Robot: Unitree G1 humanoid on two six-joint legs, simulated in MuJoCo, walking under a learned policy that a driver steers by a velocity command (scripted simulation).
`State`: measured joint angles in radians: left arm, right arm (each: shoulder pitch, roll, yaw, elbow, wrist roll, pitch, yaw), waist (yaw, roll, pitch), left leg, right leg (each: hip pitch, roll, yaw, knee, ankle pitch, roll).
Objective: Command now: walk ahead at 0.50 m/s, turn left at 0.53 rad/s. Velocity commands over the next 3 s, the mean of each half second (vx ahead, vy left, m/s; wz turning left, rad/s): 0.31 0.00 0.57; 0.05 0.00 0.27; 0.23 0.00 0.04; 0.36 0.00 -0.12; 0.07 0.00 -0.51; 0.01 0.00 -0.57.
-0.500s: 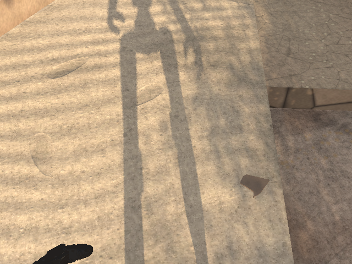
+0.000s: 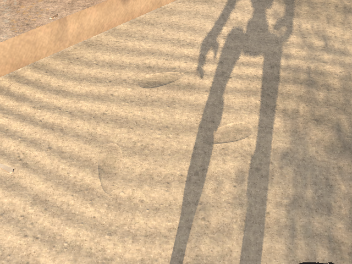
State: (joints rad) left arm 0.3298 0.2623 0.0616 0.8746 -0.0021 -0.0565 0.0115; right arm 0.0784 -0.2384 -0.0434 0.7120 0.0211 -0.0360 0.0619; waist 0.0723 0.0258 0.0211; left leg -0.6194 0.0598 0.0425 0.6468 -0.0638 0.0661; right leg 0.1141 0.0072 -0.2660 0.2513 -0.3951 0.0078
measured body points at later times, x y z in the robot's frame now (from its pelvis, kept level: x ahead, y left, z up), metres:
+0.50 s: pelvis +0.25 +0.02 +0.00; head +0.28 +0.03 +0.45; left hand +0.38 +0.32 -0.08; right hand +0.44 -0.24 -0.10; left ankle +0.16 +0.10 -0.72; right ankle +0.40 -0.05 -0.73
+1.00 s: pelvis +0.30 +0.05 +0.01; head +0.29 +0.06 +0.46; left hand +0.30 +0.33 -0.11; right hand +0.52 -0.12 -0.09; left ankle +0.24 +0.15 -0.73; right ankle +0.40 -0.05 -0.73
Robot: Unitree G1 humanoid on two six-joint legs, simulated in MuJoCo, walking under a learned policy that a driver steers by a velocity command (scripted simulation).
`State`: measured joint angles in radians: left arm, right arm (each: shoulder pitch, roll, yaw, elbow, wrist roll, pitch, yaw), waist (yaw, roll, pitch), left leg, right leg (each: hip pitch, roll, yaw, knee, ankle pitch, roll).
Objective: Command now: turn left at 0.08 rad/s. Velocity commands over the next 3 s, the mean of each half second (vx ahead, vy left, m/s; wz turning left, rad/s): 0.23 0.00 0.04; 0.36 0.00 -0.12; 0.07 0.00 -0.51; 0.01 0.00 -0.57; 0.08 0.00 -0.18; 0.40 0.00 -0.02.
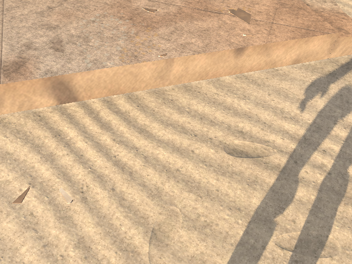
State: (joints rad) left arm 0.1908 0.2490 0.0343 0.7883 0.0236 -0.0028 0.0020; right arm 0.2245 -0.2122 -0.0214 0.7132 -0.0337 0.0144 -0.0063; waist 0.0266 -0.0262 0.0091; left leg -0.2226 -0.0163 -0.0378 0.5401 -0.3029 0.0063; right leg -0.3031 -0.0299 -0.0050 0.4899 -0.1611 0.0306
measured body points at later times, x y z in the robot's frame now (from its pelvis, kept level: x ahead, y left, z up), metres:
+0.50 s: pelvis +0.12 -0.03 +0.01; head +0.13 -0.05 +0.46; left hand +0.14 +0.24 -0.11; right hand +0.25 -0.30 -0.10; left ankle +0.12 +0.11 -0.65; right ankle +0.07 -0.12 -0.73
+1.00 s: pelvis +0.36 +0.03 +0.00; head +0.40 +0.04 +0.45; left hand +0.47 +0.31 -0.13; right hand +0.47 -0.25 -0.10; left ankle +0.43 +0.11 -0.73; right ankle +0.34 -0.12 -0.65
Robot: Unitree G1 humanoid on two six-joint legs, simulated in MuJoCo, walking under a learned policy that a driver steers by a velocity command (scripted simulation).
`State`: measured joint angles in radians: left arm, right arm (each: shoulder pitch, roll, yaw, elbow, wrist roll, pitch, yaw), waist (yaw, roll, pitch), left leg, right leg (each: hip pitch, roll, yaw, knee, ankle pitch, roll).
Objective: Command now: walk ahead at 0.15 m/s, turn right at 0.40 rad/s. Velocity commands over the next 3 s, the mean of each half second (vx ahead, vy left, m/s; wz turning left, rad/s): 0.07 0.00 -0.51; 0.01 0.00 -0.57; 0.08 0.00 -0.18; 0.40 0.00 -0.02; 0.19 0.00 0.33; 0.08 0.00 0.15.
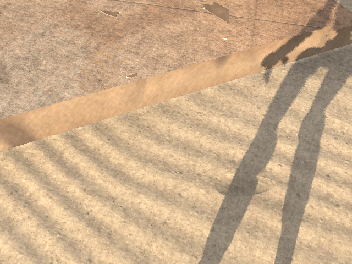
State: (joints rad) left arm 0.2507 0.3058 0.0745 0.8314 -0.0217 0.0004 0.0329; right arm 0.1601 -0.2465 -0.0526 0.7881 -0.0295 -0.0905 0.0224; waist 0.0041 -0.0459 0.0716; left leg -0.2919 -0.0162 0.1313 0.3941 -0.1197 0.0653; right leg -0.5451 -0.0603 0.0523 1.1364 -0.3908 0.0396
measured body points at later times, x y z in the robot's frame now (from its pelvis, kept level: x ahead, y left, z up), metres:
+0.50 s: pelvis +0.08 -0.04 +0.00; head +0.13 -0.08 +0.45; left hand +0.30 +0.20 -0.08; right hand +0.17 -0.36 -0.12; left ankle +0.12 +0.11 -0.66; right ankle +0.09 -0.14 -0.74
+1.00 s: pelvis +0.11 +0.00 +0.00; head +0.15 -0.01 +0.45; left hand +0.40 +0.15 -0.10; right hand +0.06 -0.31 -0.09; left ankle +0.17 +0.09 -0.74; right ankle +0.02 -0.12 -0.67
